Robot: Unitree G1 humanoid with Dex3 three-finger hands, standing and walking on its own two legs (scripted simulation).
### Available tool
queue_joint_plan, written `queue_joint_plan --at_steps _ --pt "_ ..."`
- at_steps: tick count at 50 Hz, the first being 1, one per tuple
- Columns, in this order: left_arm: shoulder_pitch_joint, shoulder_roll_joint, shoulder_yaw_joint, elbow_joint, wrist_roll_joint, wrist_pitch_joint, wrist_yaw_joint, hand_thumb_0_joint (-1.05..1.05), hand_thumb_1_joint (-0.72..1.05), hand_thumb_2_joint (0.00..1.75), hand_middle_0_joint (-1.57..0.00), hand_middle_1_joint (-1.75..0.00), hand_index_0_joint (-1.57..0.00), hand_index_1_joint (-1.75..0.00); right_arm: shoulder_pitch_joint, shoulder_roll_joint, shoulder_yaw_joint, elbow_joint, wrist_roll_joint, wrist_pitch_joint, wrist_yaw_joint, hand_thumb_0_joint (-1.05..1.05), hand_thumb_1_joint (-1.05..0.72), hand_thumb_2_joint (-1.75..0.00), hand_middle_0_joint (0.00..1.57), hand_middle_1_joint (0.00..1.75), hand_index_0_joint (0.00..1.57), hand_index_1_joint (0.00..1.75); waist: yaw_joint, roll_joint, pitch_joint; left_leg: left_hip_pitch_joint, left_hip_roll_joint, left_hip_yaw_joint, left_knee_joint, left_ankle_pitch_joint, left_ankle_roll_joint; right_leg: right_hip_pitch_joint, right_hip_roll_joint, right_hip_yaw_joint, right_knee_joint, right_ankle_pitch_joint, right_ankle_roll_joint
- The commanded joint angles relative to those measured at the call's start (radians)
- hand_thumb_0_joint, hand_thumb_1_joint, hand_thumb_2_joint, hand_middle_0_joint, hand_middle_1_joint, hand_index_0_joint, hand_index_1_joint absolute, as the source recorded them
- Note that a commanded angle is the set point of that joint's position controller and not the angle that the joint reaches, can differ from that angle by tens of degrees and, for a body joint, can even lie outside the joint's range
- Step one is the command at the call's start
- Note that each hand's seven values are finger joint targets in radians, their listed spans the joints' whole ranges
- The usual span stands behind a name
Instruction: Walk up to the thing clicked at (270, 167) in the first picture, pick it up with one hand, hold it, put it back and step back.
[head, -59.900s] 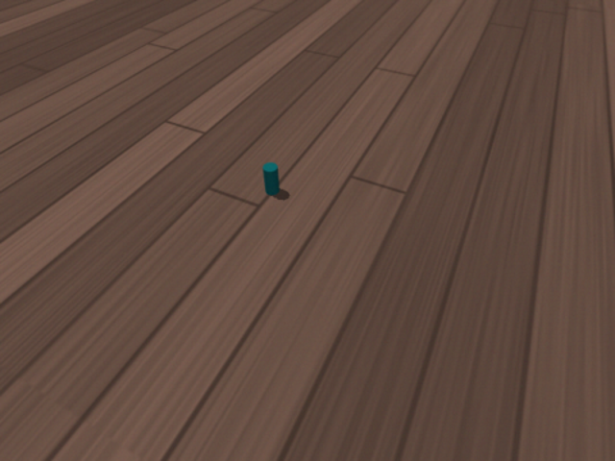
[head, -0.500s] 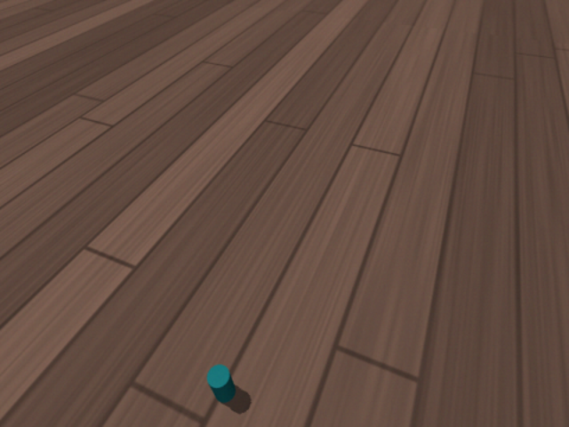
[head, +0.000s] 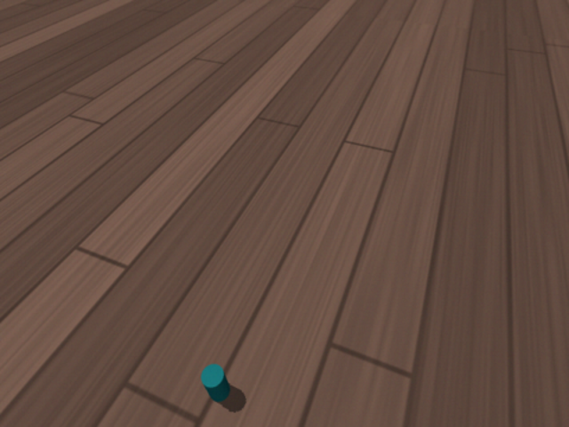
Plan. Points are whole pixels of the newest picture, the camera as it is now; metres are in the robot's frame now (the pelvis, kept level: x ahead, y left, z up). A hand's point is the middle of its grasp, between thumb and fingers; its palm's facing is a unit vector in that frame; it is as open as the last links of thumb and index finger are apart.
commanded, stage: stand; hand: left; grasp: from the side
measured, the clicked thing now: (216, 383) +0.43 +0.24 -0.71
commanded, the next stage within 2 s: step back in 0.88 s
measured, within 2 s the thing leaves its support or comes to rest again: neither
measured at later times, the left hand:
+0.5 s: hand out of the picture +0.08 +0.25 -0.16, palm faces -0.02 -0.94 -0.35, open 7.4 cm
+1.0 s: hand out of the picture +0.09 +0.26 -0.16, palm faces -0.01 -0.93 -0.37, open 7.4 cm
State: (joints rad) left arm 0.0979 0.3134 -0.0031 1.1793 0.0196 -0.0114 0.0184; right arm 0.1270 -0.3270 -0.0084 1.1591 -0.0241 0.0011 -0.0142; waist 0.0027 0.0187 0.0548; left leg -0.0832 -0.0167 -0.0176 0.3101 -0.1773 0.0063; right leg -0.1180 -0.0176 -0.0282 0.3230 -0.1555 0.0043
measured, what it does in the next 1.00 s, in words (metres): stands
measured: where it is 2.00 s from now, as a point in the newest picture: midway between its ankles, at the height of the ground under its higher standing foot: outside the picture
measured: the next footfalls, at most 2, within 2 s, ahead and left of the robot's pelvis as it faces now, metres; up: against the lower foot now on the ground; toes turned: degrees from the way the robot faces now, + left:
right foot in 1.60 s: -0.10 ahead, -0.09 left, +0.00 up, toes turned -1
left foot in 1.92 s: -0.18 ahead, +0.16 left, +0.00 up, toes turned -5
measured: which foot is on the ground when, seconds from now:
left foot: down 0.00-1.00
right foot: down 0.00-1.00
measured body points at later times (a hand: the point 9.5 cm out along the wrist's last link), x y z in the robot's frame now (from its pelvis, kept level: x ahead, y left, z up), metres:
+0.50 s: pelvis +0.01 +0.00 +0.00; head +0.01 -0.01 +0.45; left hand +0.08 +0.29 -0.13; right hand +0.06 -0.30 -0.14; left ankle +0.00 +0.11 -0.75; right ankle +0.02 -0.12 -0.75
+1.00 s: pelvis +0.00 +0.00 -0.01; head +0.04 -0.01 +0.44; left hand +0.09 +0.31 -0.13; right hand +0.08 -0.31 -0.14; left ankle +0.00 +0.11 -0.75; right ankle +0.02 -0.12 -0.75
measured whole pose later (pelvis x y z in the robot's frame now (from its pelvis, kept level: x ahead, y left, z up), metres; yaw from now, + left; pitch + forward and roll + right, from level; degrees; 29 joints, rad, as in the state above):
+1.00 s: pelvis +0.00 +0.00 -0.01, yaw +0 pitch -1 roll +0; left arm 0.09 0.35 0.03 1.07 -0.01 0.00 0.01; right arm 0.08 -0.36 -0.02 1.08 -0.01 0.02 0.00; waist -0.01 0.02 0.10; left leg -0.18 -0.01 -0.02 0.44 -0.24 0.01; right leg -0.20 -0.01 -0.03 0.41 -0.19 0.00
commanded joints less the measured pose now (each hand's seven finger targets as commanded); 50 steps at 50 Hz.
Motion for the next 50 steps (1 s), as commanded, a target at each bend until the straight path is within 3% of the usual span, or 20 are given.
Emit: queue_joint_plan --at_steps 1,9,15,20,39,43,44,45,48,50 --pt "-0.04 0.211 0.038 -0.054 -0.003 -0.023 0.008 0.0 0.9 0.9 -0.2 -0.3 -0.2 -0.3 -0.025 -0.194 -0.032 -0.055 0.007 -0.027 -0.009 0.0 -0.9 -0.9 0.2 0.3 0.2 0.3 0.004 -0.022 -0.062 -0.031 0.126 -0.095 -0.06 0.108 0.012 0.044 -0.114 0.11 -0.053 0.104 -0.019" --pt "-0.041 0.21 0.038 -0.057 -0.005 -0.021 0.005 0.0 0.9 0.9 -0.2 -0.3 -0.2 -0.3 -0.036 -0.205 -0.032 -0.058 0.009 -0.029 -0.007 0.0 -0.9 -0.9 0.2 0.3 0.2 0.3 0.007 -0.006 -0.055 -0.038 0.13 -0.094 -0.069 0.101 0.011 0.048 -0.114 0.112 -0.058 0.102 -0.021" --pt "-0.052 0.213 0.04 -0.059 -0.005 -0.02 0.002 0.0 0.9 0.9 -0.2 -0.3 -0.2 -0.3 -0.035 -0.208 -0.032 -0.059 0.007 -0.03 -0.004 0.0 -0.9 -0.9 0.2 0.3 0.2 0.3 0.005 -0.028 -0.042 -0.052 0.129 -0.097 -0.083 0.054 0.01 0.035 -0.107 0.107 -0.057 0.037 -0.02" --pt "-0.051 0.221 0.042 -0.065 -0.008 -0.024 0.002 0.0 0.9 0.9 -0.2 -0.3 -0.2 -0.3 -0.024 -0.202 -0.03 -0.059 0.007 -0.032 -0.005 0.0 -0.9 -0.9 0.2 0.3 0.2 0.3 -0.001 -0.023 -0.07 -0.036 0.131 -0.088 -0.068 0.107 0.012 0.052 -0.119 0.116 -0.055 0.12 -0.023" --pt "-0.039 0.224 0.041 -0.066 -0.012 -0.023 0.0 0.0 0.9 0.9 -0.2 -0.3 -0.2 -0.3 -0.024 -0.215 -0.027 -0.06 0.011 -0.033 -0.004 0.0 -0.9 -0.9 0.2 0.3 0.2 0.3 -0.001 -0.026 -0.072 -0.024 0.136 -0.095 -0.071 0.133 0.008 0.052 -0.115 0.109 -0.052 0.12 -0.02" --pt "-0.041 0.229 0.044 -0.073 -0.009 -0.023 0.0 0.0 0.9 0.9 -0.2 -0.3 -0.2 -0.3 -0.029 -0.216 -0.027 -0.065 0.01 -0.034 -0.006 0.0 -0.9 -0.9 0.2 0.3 0.2 0.3 -0.002 -0.016 -0.086 -0.021 0.139 -0.089 -0.061 0.155 0.011 0.066 -0.123 0.113 -0.043 0.167 -0.026" --pt "-0.029 0.308 0.088 -0.118 -0.028 -0.015 0.003 0.0 0.9 0.9 -0.2 -0.3 -0.2 -0.3 -0.068 -0.272 -0.055 -0.096 0.013 -0.015 0.001 0.0 -0.9 -0.9 0.2 0.3 0.2 0.3 0.0 -0.028 0.014 -0.085 0.124 -0.1 0.044 0.292 0.03 -0.017 -0.107 0.127 0.04 0.334 -0.03" --pt "-0.019 0.304 0.09 -0.127 -0.031 -0.011 0.007 0.0 0.9 0.9 -0.2 -0.3 -0.2 -0.3 -0.053 -0.258 -0.056 -0.111 0.021 -0.008 0.001 0.0 -0.9 -0.9 0.2 0.3 0.2 0.3 -0.006 -0.035 -0.019 -0.085 0.12 -0.086 0.078 0.332 0.035 -0.002 -0.11 0.119 0.065 0.374 -0.041" --pt "-0.019 0.299 0.1 -0.188 -0.028 -0.003 0.01 0.0 0.9 0.9 -0.2 -0.3 -0.2 -0.3 -0.027 -0.251 -0.068 -0.148 0.025 0.009 0.005 0.0 -0.9 -0.9 0.2 0.3 0.2 0.3 -0.017 -0.06 -0.119 -0.095 0.092 -0.065 0.183 0.289 0.046 0.014 -0.134 0.149 0.109 0.383 -0.092" --pt "-0.022 0.313 0.105 -0.224 -0.023 0.002 0.009 0.0 0.9 0.9 -0.2 -0.3 -0.2 -0.3 -0.028 -0.242 -0.072 -0.173 0.024 0.018 0.008 0.0 -0.9 -0.9 0.2 0.3 0.2 0.3 -0.013 -0.086 -0.16 -0.088 0.053 -0.04 0.28 0.199 0.035 -0.02 -0.195 0.209 0.096 0.386 -0.144"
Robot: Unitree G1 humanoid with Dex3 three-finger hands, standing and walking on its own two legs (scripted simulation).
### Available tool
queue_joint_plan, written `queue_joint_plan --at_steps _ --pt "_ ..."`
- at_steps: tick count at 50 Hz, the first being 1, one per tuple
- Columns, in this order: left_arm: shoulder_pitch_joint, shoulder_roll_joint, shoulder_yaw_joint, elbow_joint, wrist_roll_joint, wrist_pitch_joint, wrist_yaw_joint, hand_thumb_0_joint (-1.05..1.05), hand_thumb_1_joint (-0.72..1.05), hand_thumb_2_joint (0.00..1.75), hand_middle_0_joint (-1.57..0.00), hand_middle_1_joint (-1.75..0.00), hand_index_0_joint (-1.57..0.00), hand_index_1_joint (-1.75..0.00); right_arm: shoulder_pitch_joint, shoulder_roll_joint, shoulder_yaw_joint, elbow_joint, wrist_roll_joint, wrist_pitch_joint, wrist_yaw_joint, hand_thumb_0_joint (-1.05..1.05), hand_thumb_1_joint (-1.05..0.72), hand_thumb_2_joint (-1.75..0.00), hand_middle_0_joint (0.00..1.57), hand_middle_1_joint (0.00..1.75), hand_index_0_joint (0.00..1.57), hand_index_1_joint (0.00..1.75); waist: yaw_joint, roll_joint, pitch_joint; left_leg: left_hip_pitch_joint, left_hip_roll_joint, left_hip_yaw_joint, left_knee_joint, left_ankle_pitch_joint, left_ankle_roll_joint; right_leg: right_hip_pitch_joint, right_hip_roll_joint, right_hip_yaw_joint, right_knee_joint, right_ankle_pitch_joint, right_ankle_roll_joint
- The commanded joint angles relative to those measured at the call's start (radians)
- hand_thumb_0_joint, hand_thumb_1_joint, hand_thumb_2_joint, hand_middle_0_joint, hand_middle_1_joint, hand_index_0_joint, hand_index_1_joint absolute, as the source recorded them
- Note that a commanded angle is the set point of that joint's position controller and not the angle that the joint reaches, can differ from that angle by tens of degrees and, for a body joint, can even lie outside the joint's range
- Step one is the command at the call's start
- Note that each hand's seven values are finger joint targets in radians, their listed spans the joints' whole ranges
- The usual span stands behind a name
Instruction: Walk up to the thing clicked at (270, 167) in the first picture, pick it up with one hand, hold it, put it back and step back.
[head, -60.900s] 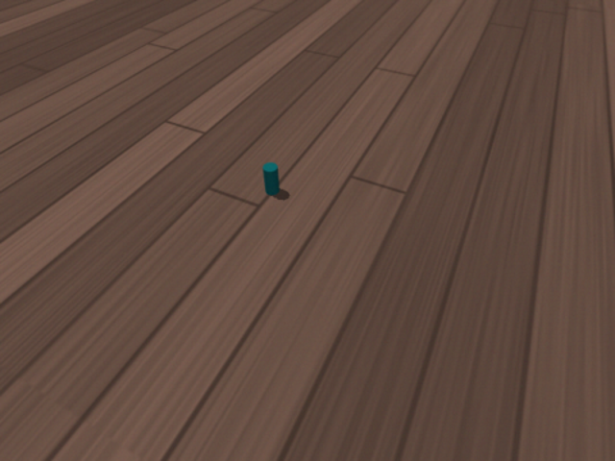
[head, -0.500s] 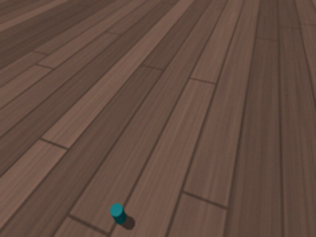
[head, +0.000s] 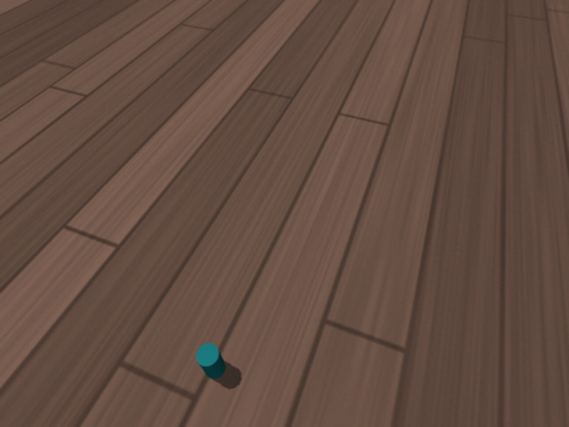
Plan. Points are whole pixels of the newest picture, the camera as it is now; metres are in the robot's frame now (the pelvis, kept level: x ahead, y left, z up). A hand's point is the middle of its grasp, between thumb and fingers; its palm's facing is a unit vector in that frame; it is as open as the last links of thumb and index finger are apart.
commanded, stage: step back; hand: left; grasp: from the side
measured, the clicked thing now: (211, 361) +0.43 +0.24 -0.70
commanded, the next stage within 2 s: none
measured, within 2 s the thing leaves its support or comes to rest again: neither
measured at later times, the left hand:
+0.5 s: hand out of the picture +0.04 +0.30 -0.17, palm faces -0.12 -0.92 -0.38, open 7.4 cm
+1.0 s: hand out of the picture -0.07 +0.30 -0.16, palm faces -0.06 -0.92 -0.38, open 7.4 cm
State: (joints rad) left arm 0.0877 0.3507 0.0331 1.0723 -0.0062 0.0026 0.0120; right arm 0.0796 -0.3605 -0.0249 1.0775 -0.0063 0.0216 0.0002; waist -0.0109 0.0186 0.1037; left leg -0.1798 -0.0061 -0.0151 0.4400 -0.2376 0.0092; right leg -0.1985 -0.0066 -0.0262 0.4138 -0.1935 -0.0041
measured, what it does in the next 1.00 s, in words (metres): walks backwards: right foot, then left foot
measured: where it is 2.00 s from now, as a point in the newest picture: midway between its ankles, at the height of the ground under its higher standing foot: outside the picture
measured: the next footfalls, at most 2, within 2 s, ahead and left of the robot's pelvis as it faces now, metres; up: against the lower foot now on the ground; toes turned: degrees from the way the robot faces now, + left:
right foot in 0.60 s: -0.10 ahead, -0.09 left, +0.00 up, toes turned -1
left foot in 0.92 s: -0.18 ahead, +0.16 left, +0.00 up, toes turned -5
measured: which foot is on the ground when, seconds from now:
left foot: down 0.00-0.62, up 0.64-0.90, down 0.92-1.00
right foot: down 0.00-0.20, up 0.22-0.58, down 0.60-0.94, up 0.96-1.00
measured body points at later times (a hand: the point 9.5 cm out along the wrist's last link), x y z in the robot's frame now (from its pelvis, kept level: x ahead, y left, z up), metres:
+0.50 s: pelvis -0.09 +0.05 -0.02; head -0.01 +0.05 +0.43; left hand +0.04 +0.35 -0.15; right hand -0.03 -0.27 -0.13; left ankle -0.05 +0.14 -0.74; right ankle -0.14 -0.09 -0.69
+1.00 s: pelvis -0.22 +0.05 -0.02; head -0.16 +0.06 +0.42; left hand -0.07 +0.35 -0.14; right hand -0.15 -0.28 -0.13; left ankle -0.22 +0.16 -0.74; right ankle -0.17 -0.08 -0.72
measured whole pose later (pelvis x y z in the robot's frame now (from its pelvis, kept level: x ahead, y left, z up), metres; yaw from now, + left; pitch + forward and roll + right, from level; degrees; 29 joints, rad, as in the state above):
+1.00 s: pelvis -0.22 +0.05 -0.02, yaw -3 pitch -3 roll +1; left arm 0.10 0.39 0.06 0.77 0.02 0.07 0.02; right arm 0.16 -0.37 -0.05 0.89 -0.03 0.03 -0.01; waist 0.00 -0.05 0.19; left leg -0.24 -0.04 -0.02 0.64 -0.35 0.02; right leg -0.44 0.04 0.11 0.85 -0.45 -0.01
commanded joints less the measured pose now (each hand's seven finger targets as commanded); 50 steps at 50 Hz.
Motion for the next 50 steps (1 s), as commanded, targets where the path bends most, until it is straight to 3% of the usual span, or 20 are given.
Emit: queue_joint_plan --at_steps 1,5,8,9,10,11,13,16,24,29,30,31,32,36,42,44,46,47,48,50 --pt "-0.019 0.292 0.074 -0.13 0.007 -0.008 0.016 0.0 0.9 0.9 -0.2 -0.3 -0.2 -0.3 0.017 -0.201 -0.057 -0.103 0.007 0.004 -0.005 0.0 -0.9 -0.9 0.2 0.3 0.2 0.3 0.006 -0.11 -0.203 -0.005 0.008 -0.023 0.224 0.182 0.023 0.031 -0.246 0.237 -0.007 0.438 -0.171" --pt "-0.097 0.316 0.082 -0.213 0.036 -0.001 0.023 0.0 0.9 0.9 -0.2 -0.3 -0.2 -0.3 0.112 -0.197 -0.073 -0.136 0.0 0.028 0.01 0.0 -0.9 -0.9 0.2 0.3 0.2 0.3 -0.024 -0.221 -0.175 -0.058 -0.025 -0.072 0.493 -0.308 0.046 -0.101 -0.361 0.297 0.01 0.413 -0.266" --pt "-0.129 0.279 0.066 -0.24 0.031 0.016 0.023 0.0 0.9 0.9 -0.2 -0.3 -0.2 -0.3 0.164 -0.203 -0.084 -0.136 -0.007 0.009 0.01 0.0 -0.9 -0.9 0.2 0.3 0.2 0.3 -0.053 -0.118 -0.159 -0.027 0.01 -0.027 0.138 0.052 0.039 -0.096 -0.205 0.161 0.182 0.289 -0.134" --pt "-0.114 0.241 0.058 -0.254 0.019 0.028 0.021 0.0 0.9 0.9 -0.2 -0.3 -0.2 -0.3 0.145 -0.246 -0.095 -0.148 -0.029 0.004 0.007 0.0 -0.9 -0.9 0.2 0.3 0.2 0.3 -0.042 0.068 -0.125 -0.043 0.118 -0.187 -0.021 0.295 0.061 -0.151 -0.067 0.093 0.354 0.099 -0.069" --pt "-0.089 0.192 0.053 -0.265 0.013 0.038 0.024 0.0 0.9 0.9 -0.2 -0.3 -0.2 -0.3 0.131 -0.31 -0.11 -0.163 -0.046 -0.006 0.004 0.0 -0.9 -0.9 0.2 0.3 0.2 0.3 -0.023 0.232 -0.095 0.033 0.264 -0.405 -0.095 0.512 0.118 -0.312 0.107 0.091 0.511 -0.356 -0.03" --pt "-0.044 0.209 0.059 -0.256 0.019 0.046 0.031 0.0 0.9 0.9 -0.2 -0.3 -0.2 -0.3 0.126 -0.336 -0.115 -0.177 -0.04 -0.012 0.0 0.0 -0.9 -0.9 0.2 0.3 0.2 0.3 -0.014 0.134 -0.129 0.015 0.327 -0.384 -0.041 0.687 0.201 -0.287 0.119 0.181 0.66 -0.466 -0.023" --pt "-0.052 0.214 0.065 -0.248 0.025 0.047 0.044 0.0 0.9 0.9 -0.2 -0.3 -0.2 -0.3 0.061 -0.333 -0.113 -0.212 -0.027 -0.013 -0.015 0.0 -0.9 -0.9 0.2 0.3 0.2 0.3 -0.024 0.143 -0.13 -0.036 0.36 -0.447 -0.053 0.604 0.252 -0.294 0.128 0.263 0.817 -0.449 -0.024" --pt "0.046 0.235 0.076 -0.231 0.017 0.044 0.031 0.0 0.9 0.9 -0.2 -0.3 -0.2 -0.3 -0.009 -0.261 -0.094 -0.251 -0.03 -0.019 -0.031 0.0 -0.9 -0.9 0.2 0.3 0.2 0.3 0.045 0.125 -0.115 0.027 0.24 -0.252 0.012 0.531 0.201 -0.329 0.117 0.242 0.87 -0.311 -0.005" --pt "0.008 0.206 0.088 -0.316 0.026 0.022 0.014 0.0 0.9 0.9 -0.2 -0.3 -0.2 -0.3 0.148 -0.269 -0.102 -0.262 -0.018 -0.022 -0.04 0.0 -0.9 -0.9 0.2 0.3 0.2 0.3 -0.046 0.102 -0.182 0.228 0.264 -0.245 0.104 0.644 0.24 -0.285 0.057 0.146 0.493 -0.342 0.025" --pt "0.181 0.19 0.097 -0.249 0.036 0.014 0.008 0.0 0.9 0.9 -0.2 -0.3 -0.2 -0.3 0.041 -0.278 -0.095 -0.296 -0.005 -0.003 -0.028 0.0 -0.9 -0.9 0.2 0.3 0.2 0.3 0.044 0.101 -0.211 -0.022 0.221 -0.186 0.157 0.371 0.151 0.037 0.043 0.053 0.056 -0.04 -0.025" --pt "0.18 0.235 0.107 -0.258 0.048 0.007 0.011 0.0 0.9 0.9 -0.2 -0.3 -0.2 -0.3 0.042 -0.241 -0.084 -0.297 0.004 -0.001 -0.026 0.0 -0.9 -0.9 0.2 0.3 0.2 0.3 0.042 0.018 -0.212 -0.144 0.174 -0.159 0.213 0.227 0.093 0.11 -0.044 0.195 0.018 0.064 -0.058" --pt "0.133 0.328 0.13 -0.279 0.041 0.007 0.006 0.0 0.9 0.9 -0.2 -0.3 -0.2 -0.3 0.017 -0.198 -0.075 -0.312 0.011 0.001 -0.024 0.0 -0.9 -0.9 0.2 0.3 0.2 0.3 0.043 -0.209 -0.144 -0.307 -0.025 -0.049 0.396 -0.079 0.013 0.062 -0.223 0.459 -0.028 0.146 -0.185" --pt "0.072 0.385 0.135 -0.316 0.045 0.004 0.006 0.0 0.9 0.9 -0.2 -0.3 -0.2 -0.3 0.009 -0.207 -0.082 -0.299 0.004 0.011 -0.037 0.0 -0.9 -0.9 0.2 0.3 0.2 0.3 0.063 -0.321 -0.104 -0.255 -0.09 -0.064 0.653 -0.399 -0.011 -0.114 -0.402 0.626 -0.079 0.24 -0.336" --pt "-0.024 0.259 0.109 -0.358 0.036 0.007 0.02 0.0 0.9 0.9 -0.2 -0.3 -0.2 -0.3 0.101 -0.22 -0.077 -0.25 0.014 0.008 -0.037 0.0 -0.9 -0.9 0.2 0.3 0.2 0.3 0.002 -0.164 -0.046 -0.255 -0.122 -0.133 0.802 -0.28 -0.018 -0.119 -0.213 0.304 0.015 0.381 -0.23" --pt "0.065 0.243 0.102 -0.378 0.045 0.024 0.025 0.0 0.9 0.9 -0.2 -0.3 -0.2 -0.3 0.11 -0.198 -0.068 -0.275 -0.002 -0.005 -0.033 0.0 -0.9 -0.9 0.2 0.3 0.2 0.3 0.045 -0.219 -0.156 -0.231 -0.024 -0.044 0.282 -0.28 -0.018 0.166 -0.201 0.283 0.117 0.446 -0.199" --pt "0.054 0.257 0.095 -0.382 0.03 0.035 0.015 0.0 0.9 0.9 -0.2 -0.3 -0.2 -0.3 0.165 -0.185 -0.077 -0.25 -0.013 -0.016 -0.029 0.0 -0.9 -0.9 0.2 0.3 0.2 0.3 0.016 -0.195 -0.188 -0.112 -0.034 0.026 0.019 -0.094 -0.006 0.162 -0.168 0.25 0.208 0.441 -0.165" --pt "0.084 0.227 0.083 -0.391 0.021 0.046 0.006 0.0 0.9 0.9 -0.2 -0.3 -0.2 -0.3 0.152 -0.239 -0.099 -0.256 -0.033 -0.024 -0.026 0.0 -0.9 -0.9 0.2 0.3 0.2 0.3 0.022 -0.078 -0.179 0.065 0.087 -0.153 -0.06 0.13 0.04 -0.088 -0.081 0.227 0.262 0.158 -0.074" --pt "0.079 0.194 0.075 -0.402 0.017 0.042 0.005 0.0 0.9 0.9 -0.2 -0.3 -0.2 -0.3 0.111 -0.338 -0.119 -0.275 -0.038 -0.025 -0.02 0.0 -0.9 -0.9 0.2 0.3 0.2 0.3 0.018 0.151 -0.162 0.115 0.3 -0.408 -0.09 0.26 0.147 -0.291 0.078 0.13 0.419 -0.194 -0.027" --pt "-0.024 0.228 0.098 -0.406 0.029 0.04 0.022 0.0 0.9 0.9 -0.2 -0.3 -0.2 -0.3 0.122 -0.383 -0.128 -0.285 -0.028 -0.026 -0.016 0.0 -0.9 -0.9 0.2 0.3 0.2 0.3 -0.057 0.212 -0.133 -0.052 0.434 -0.504 -0.105 0.377 0.281 -0.241 0.103 0.162 0.615 -0.465 -0.007" --pt "0.003 0.226 0.101 -0.378 0.025 0.042 0.025 0.0 0.9 0.9 -0.2 -0.3 -0.2 -0.3 0.049 -0.311 -0.104 -0.283 -0.029 -0.033 -0.025 0.0 -0.9 -0.9 0.2 0.3 0.2 0.3 0.005 0.086 -0.096 -0.061 0.342 -0.342 -0.056 0.459 0.256 -0.272 0.118 0.247 0.809 -0.399 -0.021"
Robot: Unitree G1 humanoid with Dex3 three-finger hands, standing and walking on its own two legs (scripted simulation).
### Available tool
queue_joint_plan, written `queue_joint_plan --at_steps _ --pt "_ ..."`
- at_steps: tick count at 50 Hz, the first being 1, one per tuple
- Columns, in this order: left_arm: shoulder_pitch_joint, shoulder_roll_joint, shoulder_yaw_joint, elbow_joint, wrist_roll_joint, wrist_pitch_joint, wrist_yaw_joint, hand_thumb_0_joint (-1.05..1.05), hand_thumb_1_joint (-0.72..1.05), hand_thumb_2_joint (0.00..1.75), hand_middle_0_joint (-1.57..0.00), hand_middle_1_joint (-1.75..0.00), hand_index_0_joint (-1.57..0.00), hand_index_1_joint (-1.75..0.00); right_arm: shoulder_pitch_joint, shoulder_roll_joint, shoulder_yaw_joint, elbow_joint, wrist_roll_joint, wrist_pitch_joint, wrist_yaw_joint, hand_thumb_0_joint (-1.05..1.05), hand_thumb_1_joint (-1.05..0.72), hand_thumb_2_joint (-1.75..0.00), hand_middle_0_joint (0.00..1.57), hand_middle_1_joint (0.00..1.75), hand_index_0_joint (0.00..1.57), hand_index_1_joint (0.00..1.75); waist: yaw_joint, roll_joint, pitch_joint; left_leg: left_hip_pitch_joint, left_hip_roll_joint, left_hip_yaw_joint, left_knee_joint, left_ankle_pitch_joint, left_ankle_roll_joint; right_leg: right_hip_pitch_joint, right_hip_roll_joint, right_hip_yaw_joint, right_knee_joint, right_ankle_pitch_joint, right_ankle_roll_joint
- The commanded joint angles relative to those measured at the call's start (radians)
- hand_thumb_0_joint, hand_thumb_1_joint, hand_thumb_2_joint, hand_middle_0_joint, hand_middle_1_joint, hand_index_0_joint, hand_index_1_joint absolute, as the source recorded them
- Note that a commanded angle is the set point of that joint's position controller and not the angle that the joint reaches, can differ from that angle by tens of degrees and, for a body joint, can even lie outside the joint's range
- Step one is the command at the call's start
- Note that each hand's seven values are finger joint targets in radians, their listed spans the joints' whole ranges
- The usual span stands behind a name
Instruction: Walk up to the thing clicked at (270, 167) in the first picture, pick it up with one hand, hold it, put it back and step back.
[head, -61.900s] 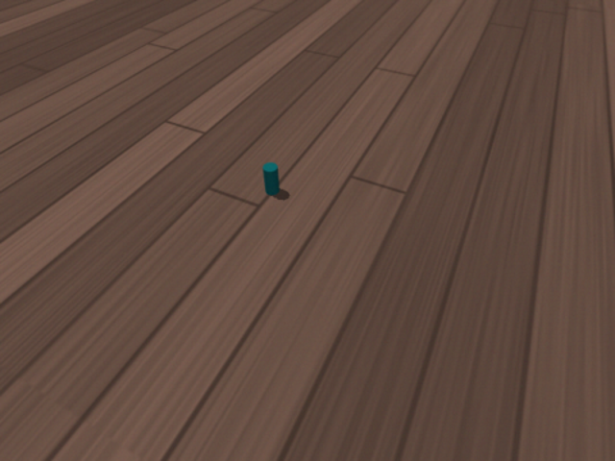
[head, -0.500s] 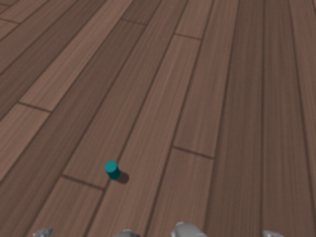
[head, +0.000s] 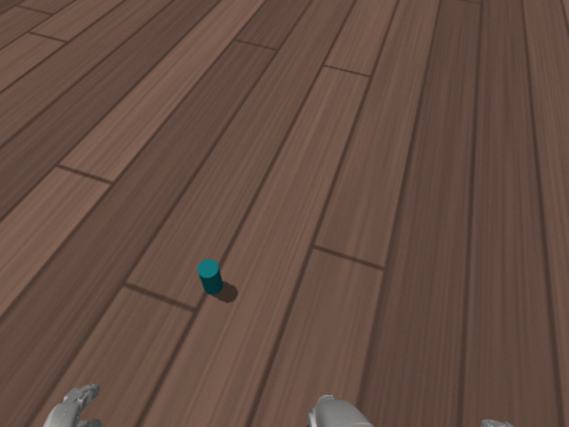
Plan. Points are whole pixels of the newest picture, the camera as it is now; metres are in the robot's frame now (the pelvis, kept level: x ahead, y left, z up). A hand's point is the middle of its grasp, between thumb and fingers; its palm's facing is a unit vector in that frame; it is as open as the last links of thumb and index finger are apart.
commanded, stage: step back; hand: left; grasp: from the side
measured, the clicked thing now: (210, 277) +0.64 +0.23 -0.68
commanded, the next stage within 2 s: none
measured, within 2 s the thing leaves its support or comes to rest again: neither
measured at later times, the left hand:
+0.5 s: hand out of the picture -0.05 +0.23 -0.13, palm faces -0.05 -0.90 -0.42, open 7.4 cm
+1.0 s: hand out of the picture -0.26 +0.20 -0.14, palm faces -0.06 -0.91 -0.42, open 7.4 cm
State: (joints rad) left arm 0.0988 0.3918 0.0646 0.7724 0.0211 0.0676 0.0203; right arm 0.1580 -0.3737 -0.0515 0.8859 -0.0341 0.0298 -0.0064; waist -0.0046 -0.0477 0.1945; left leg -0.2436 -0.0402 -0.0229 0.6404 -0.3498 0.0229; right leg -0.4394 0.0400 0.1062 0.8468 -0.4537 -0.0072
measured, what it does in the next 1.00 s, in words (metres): walks backwards: right foot, then left foot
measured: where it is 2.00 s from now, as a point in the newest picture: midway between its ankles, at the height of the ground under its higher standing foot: outside the picture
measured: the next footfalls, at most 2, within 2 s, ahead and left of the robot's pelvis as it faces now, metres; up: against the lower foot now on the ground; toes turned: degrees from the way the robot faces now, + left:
right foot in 0.28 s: -0.08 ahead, -0.16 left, +0.00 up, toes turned +0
left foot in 0.56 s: -0.15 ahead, +0.09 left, +0.00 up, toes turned -2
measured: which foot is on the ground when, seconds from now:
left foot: down 0.00-0.30, up 0.32-0.54, down 0.56-0.92, up 0.94-1.00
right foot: up 0.00-0.26, down 0.28-0.58, up 0.60-0.88, down 0.90-1.00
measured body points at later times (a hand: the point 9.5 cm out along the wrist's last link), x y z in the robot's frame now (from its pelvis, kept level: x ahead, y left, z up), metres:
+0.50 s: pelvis -0.15 -0.03 +0.00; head -0.10 -0.05 +0.45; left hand -0.05 +0.28 -0.10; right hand -0.06 -0.36 -0.12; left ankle -0.17 +0.10 -0.68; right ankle -0.12 -0.16 -0.72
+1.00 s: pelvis -0.34 -0.07 +0.00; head -0.29 -0.09 +0.45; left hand -0.25 +0.25 -0.11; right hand -0.23 -0.39 -0.12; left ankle -0.26 +0.08 -0.67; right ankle -0.34 -0.18 -0.72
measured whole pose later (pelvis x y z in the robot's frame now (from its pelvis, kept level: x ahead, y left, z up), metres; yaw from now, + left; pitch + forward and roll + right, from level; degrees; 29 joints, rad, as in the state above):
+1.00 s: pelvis -0.34 -0.07 +0.00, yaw -3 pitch -2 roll +1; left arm 0.21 0.36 0.06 0.87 0.04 0.05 0.00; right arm 0.12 -0.41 -0.05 0.84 -0.02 0.07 -0.03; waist 0.03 0.03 0.15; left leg -0.54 -0.07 -0.14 1.03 -0.47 -0.01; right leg -0.28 0.01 0.04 0.69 -0.36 -0.02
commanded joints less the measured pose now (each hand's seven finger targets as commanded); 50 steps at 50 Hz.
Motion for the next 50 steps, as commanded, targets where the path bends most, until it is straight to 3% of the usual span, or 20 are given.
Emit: queue_joint_plan --at_steps 1,8,13,14,15,16,19,24,27,29,30,32,35,39,43,44,45,46,47,50 --pt "0.037 0.177 0.071 -0.056 -0.014 -0.021 0.012 0.0 0.9 0.9 -0.2 -0.3 -0.2 -0.3 -0.067 -0.271 -0.069 -0.103 -0.004 -0.041 -0.022 0.0 -0.9 -0.9 0.2 0.3 0.2 0.3 0.027 0.16 -0.184 0.012 0.325 -0.265 -0.234 0.586 0.214 -0.042 0.073 0.11 0.427 -0.091 -0.017" --pt "0.063 0.169 0.074 -0.059 0.002 -0.031 -0.008 0.0 0.9 0.9 -0.2 -0.3 -0.2 -0.3 0.026 -0.267 -0.078 -0.129 -0.001 -0.034 -0.03 0.0 -0.9 -0.9 0.2 0.3 0.2 0.3 -0.026 0.2 -0.22 0.149 0.31 -0.213 -0.145 0.575 0.235 0.0 0.013 0.013 0.107 -0.092 0.035" --pt "0.202 0.17 0.077 0.02 0.016 -0.058 -0.007 0.0 0.9 0.9 -0.2 -0.3 -0.2 -0.3 -0.03 -0.25 -0.061 -0.155 0.022 -0.003 -0.018 0.0 -0.9 -0.9 0.2 0.3 0.2 0.3 0.032 0.194 -0.298 -0.016 0.202 -0.13 0.013 0.396 0.103 0.329 -0.014 -0.063 -0.465 0.279 -0.017" --pt "0.195 0.242 0.095 0.01 0.029 -0.064 -0.007 0.0 0.9 0.9 -0.2 -0.3 -0.2 -0.3 -0.019 -0.213 -0.051 -0.165 0.029 -0.001 -0.016 0.0 -0.9 -0.9 0.2 0.3 0.2 0.3 0.024 0.029 -0.278 -0.214 0.096 -0.114 0.116 0.179 0.041 0.394 -0.151 0.169 -0.443 0.333 -0.066" --pt "0.135 0.346 0.114 -0.014 0.017 -0.056 -0.012 0.0 0.9 0.9 -0.2 -0.3 -0.2 -0.3 -0.063 -0.181 -0.05 -0.175 0.037 0.002 -0.03 0.0 -0.9 -0.9 0.2 0.3 0.2 0.3 0.062 -0.232 -0.235 -0.237 -0.062 -0.047 0.358 -0.236 -0.012 0.185 -0.388 0.399 -0.51 0.409 -0.255" --pt "0.067 0.366 0.114 -0.049 0.021 -0.064 -0.005 0.0 0.9 0.9 -0.2 -0.3 -0.2 -0.3 -0.069 -0.218 -0.067 -0.169 0.035 0.009 -0.036 0.0 -0.9 -0.9 0.2 0.3 0.2 0.3 0.047 -0.227 -0.16 -0.186 -0.018 -0.148 0.549 -0.291 -0.018 0.001 -0.468 0.485 -0.54 0.424 -0.313" --pt "-0.022 0.248 0.084 -0.062 0.018 -0.061 0.006 0.0 0.9 0.9 -0.2 -0.3 -0.2 -0.3 0.02 -0.217 -0.055 -0.107 0.048 0.001 -0.031 0.0 -0.9 -0.9 0.2 0.3 0.2 0.3 -0.013 -0.087 -0.135 -0.219 -0.068 -0.13 0.59 -0.148 -0.024 0.078 -0.266 0.146 -0.395 0.554 -0.21" --pt "0.068 0.22 0.073 -0.065 0.026 -0.045 0.016 0.0 0.9 0.9 -0.2 -0.3 -0.2 -0.3 0.013 -0.186 -0.043 -0.126 0.024 -0.015 -0.026 0.0 -0.9 -0.9 0.2 0.3 0.2 0.3 0.051 -0.143 -0.219 -0.202 -0.005 -0.036 0.134 -0.17 -0.026 0.349 -0.254 0.121 -0.296 0.669 -0.181" --pt "0.048 0.229 0.06 -0.075 0.0 -0.025 0.006 0.0 0.9 0.9 -0.2 -0.3 -0.2 -0.3 0.098 -0.182 -0.055 -0.079 0.01 -0.024 -0.023 0.0 -0.9 -0.9 0.2 0.3 0.2 0.3 0.007 -0.113 -0.264 -0.007 0.001 0.03 -0.231 0.143 -0.011 0.299 -0.208 0.082 -0.17 0.609 -0.128" --pt "0.093 0.148 0.038 -0.085 -0.007 -0.017 0.001 0.0 0.9 0.9 -0.2 -0.3 -0.2 -0.3 0.055 -0.308 -0.087 -0.101 -0.019 -0.029 -0.021 0.0 -0.9 -0.9 0.2 0.3 0.2 0.3 0.033 0.18 -0.26 0.162 0.318 -0.398 -0.269 0.405 0.122 -0.059 -0.014 -0.025 0.061 0.055 -0.026" --pt "0.003 0.187 0.055 -0.094 -0.005 -0.016 0.02 0.0 0.9 0.9 -0.2 -0.3 -0.2 -0.3 0.063 -0.392 -0.101 -0.114 -0.005 -0.03 -0.013 0.0 -0.9 -0.9 0.2 0.3 0.2 0.3 -0.038 0.276 -0.255 -0.008 0.465 -0.516 -0.296 0.502 0.263 -0.006 0.031 0.01 0.234 -0.227 -0.012" --pt "-0.002 0.196 0.065 -0.062 -0.008 -0.013 0.02 0.0 0.9 0.9 -0.2 -0.3 -0.2 -0.3 -0.004 -0.318 -0.083 -0.103 -0.001 -0.037 -0.023 0.0 -0.9 -0.9 0.2 0.3 0.2 0.3 0.0 0.151 -0.212 -0.043 0.384 -0.372 -0.26 0.543 0.251 -0.012 0.054 0.115 0.42 -0.155 -0.022" --pt "0.098 0.202 0.073 -0.014 -0.009 -0.013 0.004 0.0 0.9 0.9 -0.2 -0.3 -0.2 -0.3 -0.071 -0.271 -0.066 -0.128 -0.004 -0.034 -0.03 0.0 -0.9 -0.9 0.2 0.3 0.2 0.3 0.051 0.193 -0.181 -0.073 0.309 -0.232 -0.209 0.503 0.215 0.014 0.041 0.059 0.421 -0.075 -0.001" --pt "0.076 0.178 0.063 -0.026 0.002 -0.023 -0.011 0.0 0.9 0.9 -0.2 -0.3 -0.2 -0.3 -0.005 -0.264 -0.069 -0.13 -0.009 -0.024 -0.026 0.0 -0.9 -0.9 0.2 0.3 0.2 0.3 -0.002 0.216 -0.209 0.059 0.304 -0.238 -0.193 0.431 0.223 0.028 0.001 -0.006 0.121 -0.095 0.027" --pt "0.2 0.154 0.061 0.046 0.009 -0.043 -0.01 0.0 0.9 0.9 -0.2 -0.3 -0.2 -0.3 -0.041 -0.281 -0.064 -0.134 0.006 0.007 -0.019 0.0 -0.9 -0.9 0.2 0.3 0.2 0.3 0.05 0.228 -0.304 0.037 0.243 -0.153 -0.054 0.418 0.142 0.268 -0.005 -0.115 -0.443 0.16 -0.011" --pt "0.209 0.192 0.071 0.054 0.021 -0.05 -0.007 0.0 0.9 0.9 -0.2 -0.3 -0.2 -0.3 -0.027 -0.242 -0.05 -0.135 0.01 0.012 -0.015 0.0 -0.9 -0.9 0.2 0.3 0.2 0.3 0.048 0.158 -0.278 -0.111 0.182 -0.132 0.012 0.259 0.088 0.339 -0.043 -0.031 -0.454 0.201 -0.025" --pt "0.19 0.278 0.094 0.036 0.032 -0.056 -0.006 0.0 0.9 0.9 -0.2 -0.3 -0.2 -0.3 -0.007 -0.175 -0.031 -0.148 0.017 0.011 -0.015 0.0 -0.9 -0.9 0.2 0.3 0.2 0.3 0.037 -0.092 -0.232 -0.352 0.016 -0.087 0.159 -0.062 0.019 0.384 -0.213 0.253 -0.481 0.197 -0.082" --pt "0.125 0.392 0.115 0.003 0.031 -0.048 -0.006 0.0 0.9 0.9 -0.2 -0.3 -0.2 -0.3 -0.066 -0.186 -0.047 -0.164 0.018 0.013 -0.037 0.0 -0.9 -0.9 0.2 0.3 0.2 0.3 0.091 -0.246 -0.194 -0.298 -0.049 -0.105 0.402 -0.29 -0.024 0.08 -0.465 0.478 -0.551 0.244 -0.277" --pt "0.059 0.373 0.109 -0.02 0.019 -0.058 0.0 0.0 0.9 0.9 -0.2 -0.3 -0.2 -0.3 -0.065 -0.232 -0.066 -0.151 0.024 0.02 -0.039 0.0 -0.9 -0.9 0.2 0.3 0.2 0.3 0.054 -0.18 -0.129 -0.236 -0.009 -0.2 0.56 -0.261 -0.032 -0.073 -0.494 0.493 -0.583 0.208 -0.305" --pt "-0.048 0.243 0.077 -0.033 0.028 -0.061 0.011 0.0 0.9 0.9 -0.2 -0.3 -0.2 -0.3 0.04 -0.213 -0.049 -0.089 0.034 0.013 -0.031 0.0 -0.9 -0.9 0.2 0.3 0.2 0.3 -0.019 -0.05 -0.144 -0.236 -0.077 -0.149 0.608 -0.112 -0.038 0.054 -0.275 0.118 -0.4 0.47 -0.187"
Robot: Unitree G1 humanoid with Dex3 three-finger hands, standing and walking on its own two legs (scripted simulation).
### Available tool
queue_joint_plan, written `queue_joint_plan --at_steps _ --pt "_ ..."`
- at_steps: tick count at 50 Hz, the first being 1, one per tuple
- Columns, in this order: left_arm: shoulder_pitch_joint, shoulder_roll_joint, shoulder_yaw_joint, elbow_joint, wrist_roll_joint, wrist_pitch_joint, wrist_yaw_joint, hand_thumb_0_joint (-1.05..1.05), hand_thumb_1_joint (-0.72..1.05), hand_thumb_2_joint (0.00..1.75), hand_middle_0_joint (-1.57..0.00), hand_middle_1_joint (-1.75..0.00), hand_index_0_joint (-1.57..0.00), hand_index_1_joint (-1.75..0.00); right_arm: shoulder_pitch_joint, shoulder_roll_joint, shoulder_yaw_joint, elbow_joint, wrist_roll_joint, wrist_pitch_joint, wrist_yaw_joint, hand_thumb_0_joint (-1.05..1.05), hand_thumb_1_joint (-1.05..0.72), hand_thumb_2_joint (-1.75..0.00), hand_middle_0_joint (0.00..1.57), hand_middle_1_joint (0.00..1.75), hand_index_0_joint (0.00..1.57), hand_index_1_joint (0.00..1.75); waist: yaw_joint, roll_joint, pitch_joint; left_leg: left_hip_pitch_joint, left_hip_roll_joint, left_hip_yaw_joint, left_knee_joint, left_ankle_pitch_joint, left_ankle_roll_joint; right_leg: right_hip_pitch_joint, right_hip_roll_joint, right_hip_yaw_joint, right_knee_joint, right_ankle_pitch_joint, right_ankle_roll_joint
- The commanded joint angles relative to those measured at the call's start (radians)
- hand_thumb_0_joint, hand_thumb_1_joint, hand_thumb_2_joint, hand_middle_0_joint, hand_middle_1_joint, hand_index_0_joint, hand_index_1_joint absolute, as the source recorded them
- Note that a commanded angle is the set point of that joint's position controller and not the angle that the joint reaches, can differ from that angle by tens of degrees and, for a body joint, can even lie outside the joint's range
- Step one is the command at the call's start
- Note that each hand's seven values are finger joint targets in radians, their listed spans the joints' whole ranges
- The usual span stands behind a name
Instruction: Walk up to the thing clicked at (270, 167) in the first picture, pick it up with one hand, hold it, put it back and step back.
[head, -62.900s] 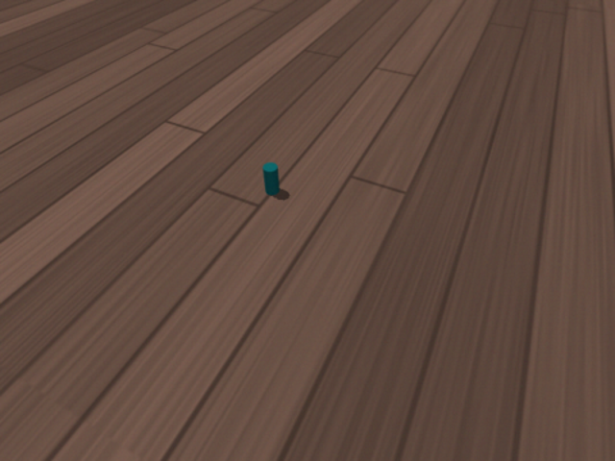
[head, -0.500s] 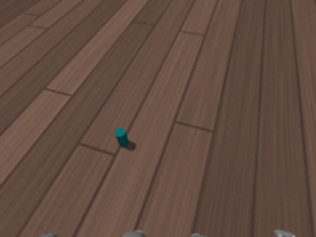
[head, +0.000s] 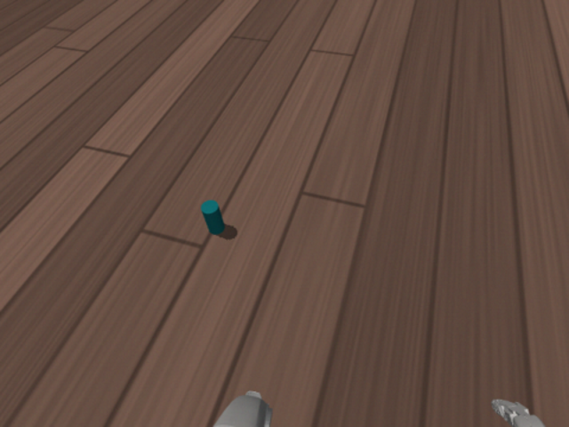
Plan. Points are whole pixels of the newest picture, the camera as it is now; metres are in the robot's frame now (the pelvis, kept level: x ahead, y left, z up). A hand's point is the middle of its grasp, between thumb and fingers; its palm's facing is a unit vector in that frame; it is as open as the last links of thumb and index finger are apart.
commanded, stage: step back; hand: left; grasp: from the side
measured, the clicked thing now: (213, 217) +0.96 +0.35 -0.68
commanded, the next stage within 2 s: stand in 1.12 s
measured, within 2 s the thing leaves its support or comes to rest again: neither
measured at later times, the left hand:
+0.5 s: hand out of the picture -0.06 +0.27 -0.14, palm faces +0.09 -0.92 -0.39, open 7.4 cm
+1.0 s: hand out of the picture +0.02 +0.29 -0.14, palm faces +0.08 -0.93 -0.36, open 7.4 cm
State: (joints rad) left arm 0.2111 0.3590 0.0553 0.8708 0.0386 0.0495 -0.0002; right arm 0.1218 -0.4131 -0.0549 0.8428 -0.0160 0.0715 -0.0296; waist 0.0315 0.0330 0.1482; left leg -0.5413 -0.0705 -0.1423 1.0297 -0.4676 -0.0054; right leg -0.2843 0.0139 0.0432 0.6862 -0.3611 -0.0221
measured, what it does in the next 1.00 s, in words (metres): steps on the spot: left foot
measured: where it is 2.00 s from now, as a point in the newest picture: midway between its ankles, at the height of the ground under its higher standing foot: outside the picture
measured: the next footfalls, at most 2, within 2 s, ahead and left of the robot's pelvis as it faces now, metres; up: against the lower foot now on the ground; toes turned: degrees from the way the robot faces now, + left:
left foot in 0.24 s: -0.03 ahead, +0.14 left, +0.00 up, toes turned +6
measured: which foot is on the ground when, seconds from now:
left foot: up 0.00-0.22, down 0.24-1.00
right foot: down 0.00-1.00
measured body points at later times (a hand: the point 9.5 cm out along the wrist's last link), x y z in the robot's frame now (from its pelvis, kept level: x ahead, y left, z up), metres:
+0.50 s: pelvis -0.08 -0.01 +0.00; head -0.08 -0.01 +0.45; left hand -0.06 +0.32 -0.11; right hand +0.01 -0.30 -0.13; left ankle -0.10 +0.13 -0.72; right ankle -0.03 -0.11 -0.72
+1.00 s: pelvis -0.05 +0.02 +0.01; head -0.03 +0.03 +0.46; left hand +0.01 +0.34 -0.11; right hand +0.07 -0.27 -0.11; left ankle -0.07 +0.14 -0.72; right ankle -0.03 -0.11 -0.72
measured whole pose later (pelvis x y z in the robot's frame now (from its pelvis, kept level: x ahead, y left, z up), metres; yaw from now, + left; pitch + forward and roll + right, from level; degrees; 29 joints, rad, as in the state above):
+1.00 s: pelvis -0.05 +0.02 +0.01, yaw +5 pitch -2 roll +0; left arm 0.13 0.37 0.02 1.04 0.01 -0.03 0.00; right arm 0.12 -0.33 -0.03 1.05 -0.03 -0.02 0.00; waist 0.01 0.00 0.06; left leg -0.20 0.01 0.01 0.55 -0.32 0.00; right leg -0.21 -0.01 0.01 0.53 -0.28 0.02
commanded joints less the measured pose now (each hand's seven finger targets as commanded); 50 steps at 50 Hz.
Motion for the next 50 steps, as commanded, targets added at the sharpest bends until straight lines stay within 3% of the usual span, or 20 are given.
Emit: queue_joint_plan --at_steps 1,6,8,10,11,12,13,14,16,22,23,25,26,34,36,37,38,41,44,50 --pt "-0.121 0.279 0.088 -0.128 0.014 -0.049 0.033 0.0 0.9 0.9 -0.2 -0.3 -0.2 -0.3 0.078 -0.171 -0.042 -0.047 0.01 -0.035 -0.006 0.0 -0.9 -0.9 0.2 0.3 0.2 0.3 -0.032 -0.156 -0.128 0.062 -0.033 -0.017 0.205 0.002 -0.018 -0.041 -0.245 0.184 -0.217 0.368 -0.177" --pt "-0.005 0.296 0.099 -0.09 0.015 -0.054 0.032 0.0 0.9 0.9 -0.2 -0.3 -0.2 -0.3 0.02 -0.173 -0.044 -0.052 -0.015 -0.049 0.01 0.0 -0.9 -0.9 0.2 0.3 0.2 0.3 0.055 -0.214 -0.161 -0.002 0.04 0.05 -0.163 -0.076 -0.019 0.215 -0.285 0.278 -0.264 -0.021 -0.187" --pt "-0.034 0.316 0.095 -0.081 0.011 -0.052 0.024 0.0 0.9 0.9 -0.2 -0.3 -0.2 -0.3 0.056 -0.173 -0.051 -0.022 -0.018 -0.057 0.017 0.0 -0.9 -0.9 0.2 0.3 0.2 0.3 0.031 -0.241 -0.145 0.173 0.064 0.105 -0.324 -0.109 0.007 0.071 -0.297 0.272 -0.302 -0.137 -0.174" --pt "-0.081 0.311 0.077 -0.08 0.003 -0.043 0.017 0.0 0.9 0.9 -0.2 -0.3 -0.2 -0.3 0.176 -0.162 -0.061 0.051 -0.013 -0.066 0.027 0.0 -0.9 -0.9 0.2 0.3 0.2 0.3 -0.037 -0.213 -0.159 0.411 0.045 0.151 -0.588 0.058 0.045 -0.069 -0.234 0.174 -0.248 -0.182 -0.108" --pt "-0.034 0.249 0.055 -0.071 0.004 -0.039 0.013 0.0 0.9 0.9 -0.2 -0.3 -0.2 -0.3 0.183 -0.175 -0.073 0.073 -0.022 -0.073 0.026 0.0 -0.9 -0.9 0.2 0.3 0.2 0.3 -0.036 -0.08 -0.154 0.504 0.058 0.077 -0.655 0.036 0.056 -0.171 -0.165 0.11 -0.139 -0.255 -0.07" --pt "-0.014 0.188 0.037 -0.075 -0.006 -0.041 0.008 0.0 0.9 0.9 -0.2 -0.3 -0.2 -0.3 0.177 -0.22 -0.081 0.066 -0.041 -0.081 0.024 0.0 -0.9 -0.9 0.2 0.3 0.2 0.3 -0.036 0.118 -0.146 0.553 0.243 -0.246 -0.766 -0.21 0.113 -0.345 -0.073 0.024 0.067 -0.256 -0.013" --pt "-0.108 0.223 0.05 -0.074 -0.014 -0.047 0.013 0.0 0.9 0.9 -0.2 -0.3 -0.2 -0.3 0.101 -0.305 -0.081 0.032 -0.037 -0.087 0.027 0.0 -0.9 -0.9 0.2 0.3 0.2 0.3 -0.068 0.149 -0.08 0.29 0.433 -0.474 -0.851 -0.445 0.233 -0.317 -0.04 -0.008 0.167 -0.217 0.018" --pt "-0.159 0.273 0.067 -0.06 -0.007 -0.053 0.01 0.0 0.9 0.9 -0.2 -0.3 -0.2 -0.3 0.05 -0.285 -0.076 0.027 -0.031 -0.096 0.03 0.0 -0.9 -0.9 0.2 0.3 0.2 0.3 -0.065 0.055 -0.003 0.145 0.42 -0.434 -0.858 -0.406 0.247 -0.227 -0.064 0.071 0.224 -0.17 0.011" --pt "-0.081 0.227 0.054 -0.02 -0.023 -0.058 -0.007 0.0 0.9 0.9 -0.2 -0.3 -0.2 -0.3 -0.024 -0.206 -0.047 0.027 -0.033 -0.113 0.02 0.0 -0.9 -0.9 0.2 0.3 0.2 0.3 -0.01 0.017 -0.044 0.231 0.282 -0.189 -0.763 -0.084 0.167 -0.171 -0.041 0.053 0.202 -0.04 0.01" --pt "-0.003 0.204 0.057 0.046 -0.008 -0.084 -0.01 0.0 0.9 0.9 -0.2 -0.3 -0.2 -0.3 -0.002 -0.191 -0.049 0.034 -0.026 -0.085 0.032 0.0 -0.9 -0.9 0.2 0.3 0.2 0.3 0.002 0.091 -0.065 0.136 0.223 -0.033 -0.619 -0.106 0.113 0.162 0.022 -0.068 -0.242 0.026 -0.004" --pt "0.019 0.218 0.063 0.054 -0.002 -0.094 -0.002 0.0 0.9 0.9 -0.2 -0.3 -0.2 -0.3 0.031 -0.145 -0.037 0.037 -0.018 -0.084 0.031 0.0 -0.9 -0.9 0.2 0.3 0.2 0.3 0.009 0.023 -0.094 0.093 0.191 0.004 -0.513 -0.042 0.084 0.256 -0.01 0.021 -0.29 0.025 -0.017" --pt "0.033 0.341 0.086 0.059 0.004 -0.109 0.002 0.0 0.9 0.9 -0.2 -0.3 -0.2 -0.3 0.02 -0.137 -0.036 0.037 -0.016 -0.081 0.026 0.0 -0.9 -0.9 0.2 0.3 0.2 0.3 0.027 -0.19 -0.067 0.028 0.051 0.081 -0.198 -0.13 0.019 0.1 -0.33 0.521 -0.473 -0.447 -0.182" --pt "-0.01 0.34 0.086 0.036 0.002 -0.114 0.002 0.0 0.9 0.9 -0.2 -0.3 -0.2 -0.3 0.054 -0.165 -0.048 0.053 -0.02 -0.083 0.026 0.0 -0.9 -0.9 0.2 0.3 0.2 0.3 0.008 -0.135 -0.036 0.07 0.082 0.028 -0.155 -0.099 0.013 0.023 -0.373 0.551 -0.471 -0.446 -0.222" --pt "-0.097 0.238 0.033 0.024 -0.007 -0.094 -0.004 0.0 0.9 0.9 -0.2 -0.3 -0.2 -0.3 0.126 -0.129 -0.054 0.117 -0.025 -0.108 0.032 0.0 -0.9 -0.9 0.2 0.3 0.2 0.3 -0.055 -0.149 -0.133 0.431 0.066 0.132 -0.571 0.163 0.025 -0.127 -0.171 0.127 -0.263 -0.026 -0.08" --pt "-0.084 0.154 0.005 0.025 -0.028 -0.085 -0.007 0.0 0.9 0.9 -0.2 -0.3 -0.2 -0.3 0.077 -0.196 -0.059 0.1 -0.029 -0.12 0.022 0.0 -0.9 -0.9 0.2 0.3 0.2 0.3 -0.043 0.055 -0.135 0.42 0.295 -0.22 -0.752 -0.014 0.103 -0.206 -0.045 0.02 -0.087 -0.038 -0.004" --pt "-0.085 0.202 0.021 0.047 -0.028 -0.08 -0.002 0.0 0.9 0.9 -0.2 -0.3 -0.2 -0.3 0.027 -0.233 -0.059 0.092 -0.026 -0.122 0.024 0.0 -0.9 -0.9 0.2 0.3 0.2 0.3 -0.028 0.061 -0.1 0.267 0.376 -0.282 -0.794 -0.127 0.166 -0.105 -0.029 -0.021 -0.002 -0.104 0.006" --pt "-0.065 0.216 0.025 0.056 -0.025 -0.083 -0.002 0.0 0.9 0.9 -0.2 -0.3 -0.2 -0.3 -0.021 -0.227 -0.056 0.086 -0.023 -0.121 0.026 0.0 -0.9 -0.9 0.2 0.3 0.2 0.3 -0.008 0.041 -0.089 0.231 0.366 -0.231 -0.762 -0.073 0.177 -0.035 -0.044 -0.007 -0.007 -0.082 0.003" --pt "-0.038 0.203 0.023 0.094 -0.026 -0.102 0.003 0.0 0.9 0.9 -0.2 -0.3 -0.2 -0.3 -0.053 -0.174 -0.035 0.099 -0.014 -0.119 0.027 0.0 -0.9 -0.9 0.2 0.3 0.2 0.3 0.014 0.078 -0.127 0.24 0.243 -0.029 -0.633 0.3 0.076 0.12 -0.057 0.021 -0.223 0.168 -0.01" --pt "-0.066 0.252 0.028 0.099 -0.029 -0.11 0.007 0.0 0.9 0.9 -0.2 -0.3 -0.2 -0.3 -0.023 -0.143 -0.025 0.114 -0.003 -0.116 0.022 0.0 -0.9 -0.9 0.2 0.3 0.2 0.3 -0.017 -0.006 -0.181 0.283 0.156 0.063 -0.549 0.357 0.03 0.158 -0.135 0.121 -0.226 0.357 -0.045" --pt "-0.118 0.217 0.011 0.1 -0.034 -0.099 0.016 0.0 0.9 0.9 -0.2 -0.3 -0.2 -0.3 -0.031 -0.154 -0.027 0.153 0.002 -0.115 0.015 0.0 -0.9 -0.9 0.2 0.3 0.2 0.3 -0.017 -0.005 -0.232 0.4 0.198 0.058 -0.567 0.627 0.056 0.153 -0.109 0.046 -0.186 0.463 -0.027"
